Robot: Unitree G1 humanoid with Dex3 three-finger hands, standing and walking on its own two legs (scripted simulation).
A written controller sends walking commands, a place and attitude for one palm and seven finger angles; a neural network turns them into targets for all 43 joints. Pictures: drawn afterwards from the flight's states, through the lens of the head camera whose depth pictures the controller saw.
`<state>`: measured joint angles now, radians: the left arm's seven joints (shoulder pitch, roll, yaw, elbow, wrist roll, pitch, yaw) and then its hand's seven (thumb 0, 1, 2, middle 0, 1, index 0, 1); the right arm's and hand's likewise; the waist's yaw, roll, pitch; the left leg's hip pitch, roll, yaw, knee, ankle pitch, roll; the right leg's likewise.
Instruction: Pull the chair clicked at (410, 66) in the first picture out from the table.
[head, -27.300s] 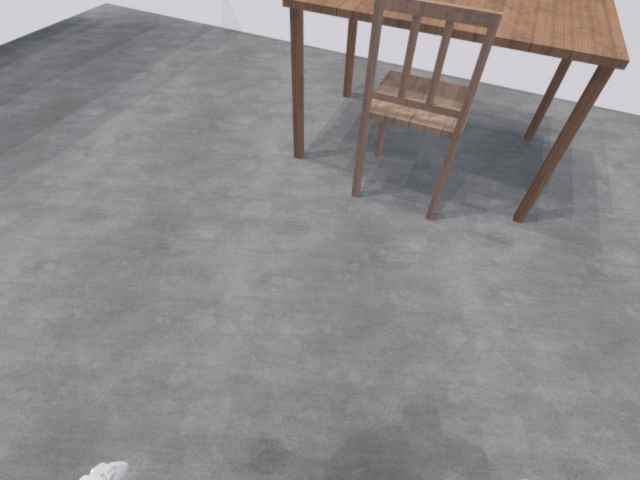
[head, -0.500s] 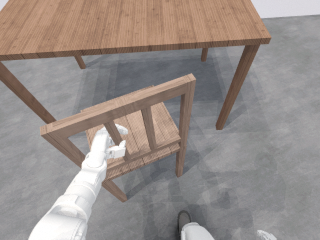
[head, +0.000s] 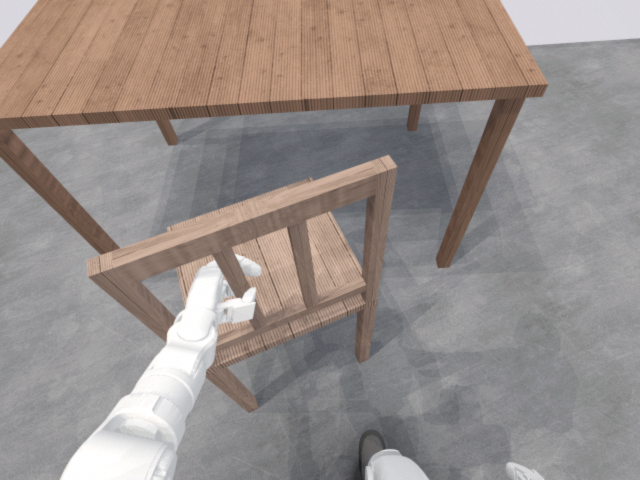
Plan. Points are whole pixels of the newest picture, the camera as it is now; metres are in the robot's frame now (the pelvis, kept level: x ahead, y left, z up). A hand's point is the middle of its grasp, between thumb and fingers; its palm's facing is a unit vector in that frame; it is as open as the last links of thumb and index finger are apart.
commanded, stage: step backward, pulling the chair out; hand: left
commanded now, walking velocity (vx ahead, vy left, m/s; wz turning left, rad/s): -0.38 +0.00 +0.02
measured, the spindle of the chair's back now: (242, 291) +0.39 +0.13 -0.08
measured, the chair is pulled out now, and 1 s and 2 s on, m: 0.24 0.24 0.24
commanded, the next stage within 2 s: stop walking, hand still on the chair in 0.70 s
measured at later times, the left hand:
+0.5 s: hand (247, 302) +0.36 +0.11 -0.05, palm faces -0.08 -0.96 -0.27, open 5.7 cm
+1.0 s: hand (246, 302) +0.36 +0.11 -0.05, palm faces -0.09 -0.96 -0.26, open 5.6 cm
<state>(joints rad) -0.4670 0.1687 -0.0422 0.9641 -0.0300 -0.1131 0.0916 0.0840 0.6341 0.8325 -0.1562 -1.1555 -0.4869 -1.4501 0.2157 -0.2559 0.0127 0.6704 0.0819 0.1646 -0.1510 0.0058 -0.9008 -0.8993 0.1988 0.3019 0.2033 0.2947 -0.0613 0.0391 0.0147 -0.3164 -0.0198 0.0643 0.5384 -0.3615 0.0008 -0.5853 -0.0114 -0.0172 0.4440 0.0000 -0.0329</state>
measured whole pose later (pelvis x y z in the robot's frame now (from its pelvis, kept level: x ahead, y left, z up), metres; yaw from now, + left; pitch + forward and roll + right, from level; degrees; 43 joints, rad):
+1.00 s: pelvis +0.01 +0.00 +0.00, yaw +0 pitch +6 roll +2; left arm -0.40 0.16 -0.05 0.88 -0.03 -0.06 0.10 0.10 0.65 0.80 -0.14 -1.16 -0.49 -1.45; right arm 0.26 -0.25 0.02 0.62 0.08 0.17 -0.16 0.01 -0.90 -0.90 0.20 0.30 0.20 0.29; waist -0.06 0.04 0.02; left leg -0.26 -0.01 0.06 0.52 -0.38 0.00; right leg -0.54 0.00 -0.02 0.45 -0.03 -0.03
